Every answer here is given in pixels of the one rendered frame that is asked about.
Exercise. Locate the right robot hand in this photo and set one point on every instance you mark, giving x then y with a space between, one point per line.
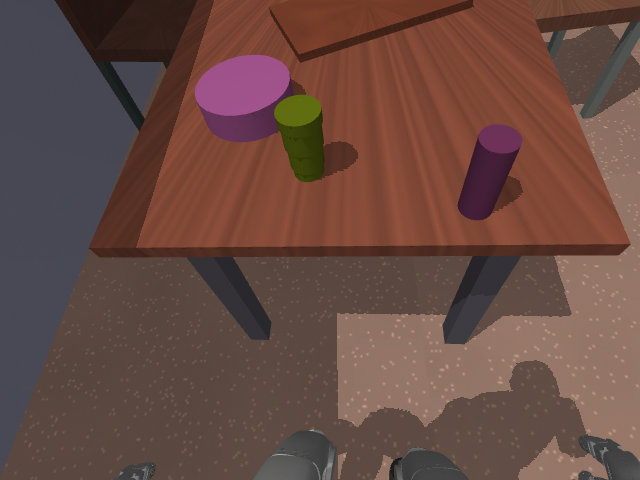
620 465

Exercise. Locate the table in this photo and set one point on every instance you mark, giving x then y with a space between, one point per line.
401 118

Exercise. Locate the left robot hand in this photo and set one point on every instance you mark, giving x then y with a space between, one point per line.
142 471

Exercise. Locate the chair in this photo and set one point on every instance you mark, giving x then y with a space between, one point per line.
558 16
128 31

